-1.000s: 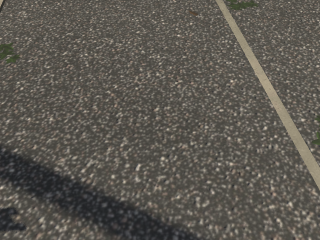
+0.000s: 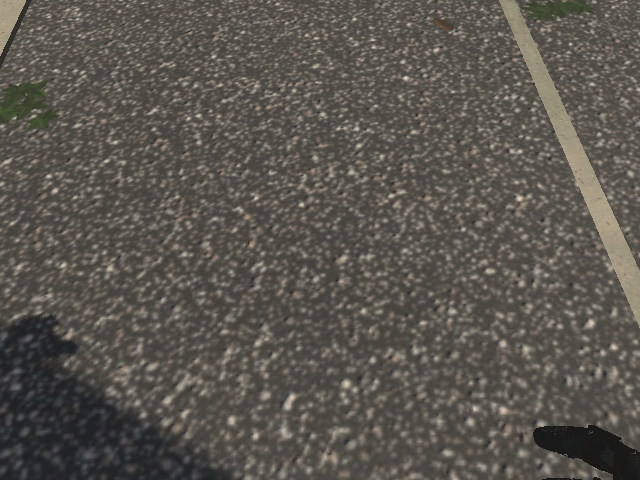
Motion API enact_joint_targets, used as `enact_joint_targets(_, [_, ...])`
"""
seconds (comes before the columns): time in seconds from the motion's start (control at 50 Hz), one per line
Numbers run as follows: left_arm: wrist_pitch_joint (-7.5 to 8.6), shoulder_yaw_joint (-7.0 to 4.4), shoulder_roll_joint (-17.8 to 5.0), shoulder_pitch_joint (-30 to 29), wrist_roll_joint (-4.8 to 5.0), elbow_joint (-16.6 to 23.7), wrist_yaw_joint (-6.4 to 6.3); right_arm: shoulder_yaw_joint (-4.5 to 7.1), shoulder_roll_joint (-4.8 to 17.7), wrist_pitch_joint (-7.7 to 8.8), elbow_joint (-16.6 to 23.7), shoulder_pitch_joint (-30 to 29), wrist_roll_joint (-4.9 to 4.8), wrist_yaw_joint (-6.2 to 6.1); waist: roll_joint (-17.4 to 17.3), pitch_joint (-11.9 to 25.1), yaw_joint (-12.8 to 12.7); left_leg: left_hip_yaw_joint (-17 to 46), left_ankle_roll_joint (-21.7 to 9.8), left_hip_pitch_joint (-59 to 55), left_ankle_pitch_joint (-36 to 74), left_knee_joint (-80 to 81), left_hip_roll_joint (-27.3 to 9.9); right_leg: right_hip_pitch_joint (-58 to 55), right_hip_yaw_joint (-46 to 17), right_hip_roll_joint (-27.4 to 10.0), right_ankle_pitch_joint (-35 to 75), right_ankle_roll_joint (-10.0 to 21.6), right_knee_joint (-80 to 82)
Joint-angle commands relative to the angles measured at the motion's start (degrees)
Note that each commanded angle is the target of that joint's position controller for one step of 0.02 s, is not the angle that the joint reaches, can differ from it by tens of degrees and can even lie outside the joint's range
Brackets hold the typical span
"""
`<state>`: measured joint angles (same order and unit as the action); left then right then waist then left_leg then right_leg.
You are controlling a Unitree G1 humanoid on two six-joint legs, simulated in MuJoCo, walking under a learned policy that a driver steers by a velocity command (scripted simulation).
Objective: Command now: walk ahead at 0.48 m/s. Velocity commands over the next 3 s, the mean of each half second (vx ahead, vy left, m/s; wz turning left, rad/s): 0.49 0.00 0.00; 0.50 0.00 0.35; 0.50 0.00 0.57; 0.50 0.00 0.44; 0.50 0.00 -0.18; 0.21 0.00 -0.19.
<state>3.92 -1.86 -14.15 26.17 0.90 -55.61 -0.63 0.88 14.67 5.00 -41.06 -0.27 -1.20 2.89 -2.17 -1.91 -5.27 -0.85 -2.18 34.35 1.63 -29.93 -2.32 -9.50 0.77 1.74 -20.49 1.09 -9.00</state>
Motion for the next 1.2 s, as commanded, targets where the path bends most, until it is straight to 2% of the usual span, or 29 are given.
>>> enact_joint_targets(0.02, [-0.5,-2.81,-11.8,-1.8,-0.43,2.7,-0.41,2.94,8.4,0.83,2.6,3.5,-0.01,-0.03,8.6,2.0,7.5,-1.9,-3.2,-10.4,-4.7,0.0,3.1,2.0,-4.1,-15.6,51.5,6.5,-10.8])
enact_joint_targets(0.04, [-1.11,-2.51,-11.1,-2.3,-0.86,3.1,-0.47,4.23,10.6,0.55,-0.2,12.9,-0.13,-0.54,8.0,8.0,12.2,-3.1,-4.9,-22.9,-4.2,0.5,4.3,5.1,-2.1,-12.9,56.3,5.0,-22.3])
enact_joint_targets(0.06, [-1.17,-1.55,-9.0,-1.2,-1.85,4.5,-0.58,5.18,14.0,0.17,-2.3,23.1,0.51,-1.28,2.8,16.3,15.2,8.0,-8.2,-42.2,-4.8,-2.4,-5.5,18.7,-1.1,-10.2,40.5,3.5,-39.8])
enact_joint_targets(0.08, [0.1,0.87,0.2,7.9,-1.33,4.5,0.3,5.82,17.4,0.02,-4.1,26.2,1.11,-0.81,-14.7,25.3,9.7,38.3,-17.9,-59.8,-23.0,6.1,-19.0,40.5,-2.6,2.1,-5.0,0.0,-60.7])
enact_joint_targets(0.1, [1.64,-0.34,-5.9,4.2,0.27,3.7,0.72,4.35,11.6,0.11,-3.9,24.9,0.6,-0.8,-10.4,23.0,11.9,45.5,-16.4,-57.5,-30.1,13.5,-18.5,46.6,-9.7,0.5,-11.4,0.9,-67.7])
enact_joint_targets(0.12, [2.55,-1.47,-9.7,-2.6,1.92,6.1,0.96,3.75,9.7,0.28,-3.4,19.8,0.52,-1.08,-7.2,12.6,11.2,36.2,-13.9,-49.1,-27.3,14.5,-17.1,51.1,-8.1,-2.6,-7.3,1.6,-68.9])
enact_joint_targets(0.14, [3.09,-1.34,-9.7,-6.6,1.74,7.3,0.62,3.51,9.0,0.51,-2.7,15.6,0.8,-1.15,-0.8,7.8,9.6,29.2,-12.7,-40.1,-20.3,15.8,-15.2,49.3,-6.7,-5.7,-1.7,1.9,-66.3])
enact_joint_targets(0.16, [3.06,-1.58,-9.1,-8.3,0.87,7.6,0.28,3.33,8.1,0.82,-2.5,12.8,1.42,-0.97,1.2,4.6,7.7,23.8,-12.1,-32.7,-13.2,17.2,-13.2,47.1,-6.0,-7.7,1.8,1.7,-62.7])
enact_joint_targets(0.18, [2.47,-1.74,-8.4,-7.2,0.36,7.4,0.18,2.88,6.6,1.17,-2.5,11.4,2.11,-0.88,0.0,4.2,5.6,20.0,-11.7,-28.6,-9.1,18.7,-11.3,43.4,-6.5,-9.4,3.9,1.7,-60.9])
enact_joint_targets(0.24, [0.53,-1.31,-5.6,-6.1,-0.13,7.4,-0.04,2.9,6.5,1.95,-4.0,11.8,1.25,-0.66,-1.0,2.3,3.6,14.1,-12.9,-22.7,-5.4,22.8,-10.0,41.6,-5.6,-10.8,5.4,0.3,-55.5])
enact_joint_targets(0.38, [1.28,-0.47,-4.3,-21.5,-0.78,12.5,0.7,3.58,10.1,1.01,-7.0,17.8,0.6,-2.42,0.4,-1.9,7.9,4.9,-10.1,-23.5,-1.7,24.9,-6.5,44.0,-1.9,-8.7,26.7,-1.9,-29.5])
enact_joint_targets(0.48, [1.94,-0.29,-5.1,-29.3,0.05,15.9,2.25,3.75,10.8,-0.5,-10.1,23.2,0.05,-2.66,-0.1,-2.9,10.2,5.8,-9.5,-34.0,-0.3,21.1,-10.4,45.8,-1.9,-6.8,25.1,-0.5,-21.4])
enact_joint_targets(0.54, [2.36,-1.07,-7.2,-27.6,-0.04,16.5,2.86,4.13,11.6,-1.57,-10.6,23.2,-0.1,-3.03,-1.5,-1.2,7.7,7.9,-8.0,-38.5,8.0,15.4,-12.4,41.3,-1.8,-5.1,17.8,1.6,-18.7])
enact_joint_targets(0.58, [2.67,-3.36,-11.6,-13.7,-0.3,12.7,2.24,3.62,10.9,-2.02,-9.9,21.3,0.3,-3.13,-1.3,7.6,0.3,5.5,-5.6,-33.7,19.0,-0.4,-7.9,20.4,-0.4,-3.6,17.9,4.4,-17.2])
enact_joint_targets(0.6, [2.47,-4.63,-16.1,-2.7,-1.16,11.0,1.54,2.27,7.7,-1.79,-7.9,21.3,1.64,-3.15,4.8,17.5,-3.3,2.9,-3.4,-21.7,3.9,-18.5,-3.6,2.0,-11.7,-14.5,19.0,8.1,-19.9])
enact_joint_targets(0.62, [1.83,-5.21,-18.5,-0.9,-1.22,9.6,1.77,0.44,0.7,-0.7,-7.9,29.5,0.7,-2.7,20.1,24.5,1.0,2.7,-0.2,0.2,-33.2,-36.4,5.7,-15.2,-36.7,-26.4,6.1,15.6,-13.7])
enact_joint_targets(0.64, [1.84,-3.56,-11.9,-1.8,-1.05,10.6,1.73,2.1,7.9,0.0,-8.7,25.8,-0.88,-2.74,12.8,20.8,-1.6,9.7,-0.6,5.4,-34.8,-42.6,3.1,-11.5,-38.0,-25.0,-0.4,13.4,-9.6])
enact_joint_targets(0.66, [2.0,-2.82,-9.7,-6.0,-0.97,11.1,1.52,3.14,10.6,0.33,-7.1,20.8,-2.01,-2.8,10.4,12.5,-1.0,8.9,-1.1,8.1,-29.3,-43.2,0.6,-4.1,-28.9,-23.4,1.9,10.9,-8.2])
enact_joint_targets(0.68, [2.2,-2.43,-8.6,-10.1,-1.06,11.5,1.55,3.16,9.9,0.27,-6.7,18.6,-1.69,-3.19,6.8,8.3,0.9,7.6,-0.6,6.2,-24.2,-41.3,-2.0,3.3,-22.6,-21.2,7.4,9.8,-6.4])
enact_joint_targets(0.74, [3.07,-2.05,-5.9,-15.0,-1.82,10.9,1.72,3.57,6.6,-1.63,-7.2,20.0,-0.96,-3.22,8.0,3.5,4.9,7.6,0.5,-0.6,-17.1,-36.7,-5.3,14.9,-10.7,-17.0,15.3,8.8,-0.8])
enact_joint_targets(0.8, [3.67,-2.67,-7.2,-15.4,-1.79,9.6,1.38,3.53,4.8,-3.26,-5.6,18.1,-0.66,-3.18,6.3,0.7,6.0,7.4,1.4,2.1,-13.2,-33.8,-6.0,17.5,-3.8,-16.9,21.6,9.6,1.6])
enact_joint_targets(0.88, [3.04,-3.27,-8.9,-14.3,-1.9,8.4,0.38,3.31,4.0,-2.99,-3.2,12.7,-0.19,-2.29,5.1,-1.2,4.8,6.0,2.1,4.3,-2.7,-21.2,-5.7,15.7,3.6,-15.5,23.9,9.0,2.8])
enact_joint_targets(1.02, [0.58,-4.4,-11.8,-9.1,-0.18,6.0,-0.33,2.62,3.3,-2.72,2.9,1.1,-0.07,0.12,3.9,-4.2,1.2,-0.5,-0.7,6.3,-3.0,-7.6,-3.8,4.6,9.7,-18.6,30.7,7.6,-0.8])
enact_joint_targets(1.08, [-0.69,-5.09,-13.9,-10.8,0.46,6.6,-0.73,3.9,5.7,-3.17,4.0,4.0,-0.18,0.63,6.5,-0.3,4.7,-4.8,-3.8,-1.6,-10.9,-7.0,0.8,1.7,12.0,-18.9,53.9,5.7,-10.4])
enact_joint_targets(1.12, [-1.58,-5.09,-14.3,-12.6,0.81,7.3,-0.95,6.71,10.3,-3.46,0.9,17.9,-0.51,0.02,6.0,7.3,12.9,-6.4,-7.4,-21.2,-10.4,-3.1,5.7,7.2,14.0,-16.2,59.3,3.2,-30.2])
enact_joint_targets(1.14, [-1.16,-4.12,-11.9,-11.6,-0.5,8.3,-1.0,8.81,15.4,-4.11,-1.3,26.6,-0.59,-1.31,-0.5,12.3,15.9,4.8,-10.5,-38.4,-10.6,-0.9,0.2,21.3,14.1,-13.3,40.5,0.4,-47.9])
enact_joint_targets(1.16, [0.59,-1.52,-3.2,-6.4,-2.16,11.4,-0.03,9.25,20.8,-3.54,-0.7,23.8,-0.79,-1.55,-14.0,16.7,7.8,37.8,-21.3,-55.4,-20.7,5.4,-13.5,46.8,7.0,-0.8,-12.5,-2.9,-66.6])
enact_joint_targets(1.18, [3.06,-1.99,-7.7,-12.9,0.11,12.3,0.82,7.71,15.9,-2.54,1.1,24.9,-0.2,-1.11,-6.2,21.5,12.2,48.2,-22.0,-57.3,-26.3,13.6,-16.6,53.2,-5.7,-0.6,-14.1,-1.7,-71.6])
enact_joint_targets(1.2, [4.3,-2.7,-10.2,-17.8,2.13,14.0,1.18,6.83,12.9,-1.59,0.8,22.7,0.34,-0.9,-3.4,13.2,12.3,40.2,-19.1,-51.9,-21.5,14.7,-15.4,57.4,-5.7,-3.3,-8.2,-0.2,-69.9])
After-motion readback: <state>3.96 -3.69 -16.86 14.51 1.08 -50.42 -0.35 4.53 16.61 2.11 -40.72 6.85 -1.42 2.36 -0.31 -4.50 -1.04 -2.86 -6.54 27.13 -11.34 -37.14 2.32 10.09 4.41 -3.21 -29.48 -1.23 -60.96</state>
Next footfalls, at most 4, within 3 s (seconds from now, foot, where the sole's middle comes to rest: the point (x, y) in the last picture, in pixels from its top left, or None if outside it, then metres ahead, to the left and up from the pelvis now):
0.04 left None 0.23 0.12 -0.77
0.58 right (429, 450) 0.53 -0.12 -0.77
1.14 left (303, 334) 0.77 0.16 -0.77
1.62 right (332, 219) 1.13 0.12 -0.77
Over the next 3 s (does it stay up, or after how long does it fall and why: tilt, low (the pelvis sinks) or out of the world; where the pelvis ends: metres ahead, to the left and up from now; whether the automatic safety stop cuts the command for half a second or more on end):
stays up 1.40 0.53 0.01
